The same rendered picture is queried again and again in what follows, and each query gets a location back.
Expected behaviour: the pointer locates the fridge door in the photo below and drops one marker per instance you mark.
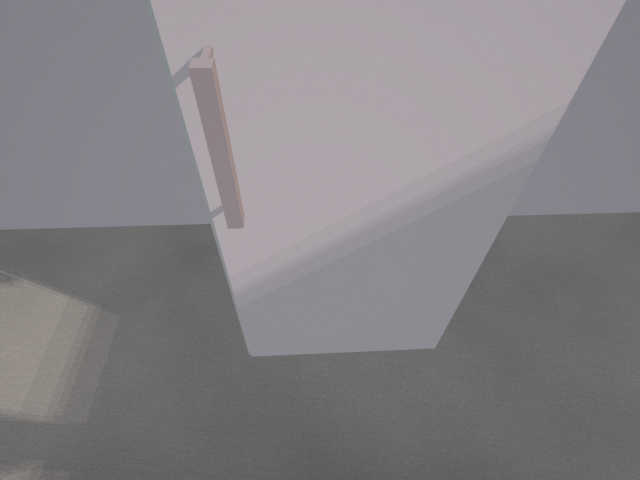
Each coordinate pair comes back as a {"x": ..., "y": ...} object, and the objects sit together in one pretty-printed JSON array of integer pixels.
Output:
[{"x": 379, "y": 147}]

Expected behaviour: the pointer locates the handle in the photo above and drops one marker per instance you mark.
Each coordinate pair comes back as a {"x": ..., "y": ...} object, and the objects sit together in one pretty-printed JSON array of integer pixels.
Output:
[{"x": 204, "y": 78}]

